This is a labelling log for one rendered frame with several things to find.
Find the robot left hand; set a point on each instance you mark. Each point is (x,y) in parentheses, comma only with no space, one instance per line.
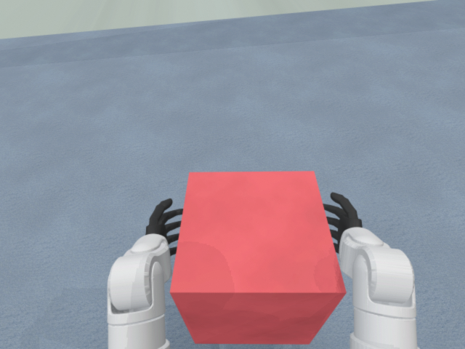
(158,220)

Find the robot right hand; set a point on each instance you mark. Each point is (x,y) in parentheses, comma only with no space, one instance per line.
(348,217)

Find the robot right forearm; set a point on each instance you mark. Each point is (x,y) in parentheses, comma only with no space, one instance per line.
(383,292)

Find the carton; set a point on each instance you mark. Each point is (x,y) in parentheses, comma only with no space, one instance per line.
(255,260)

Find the robot left forearm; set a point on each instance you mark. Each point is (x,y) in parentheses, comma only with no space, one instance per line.
(136,295)

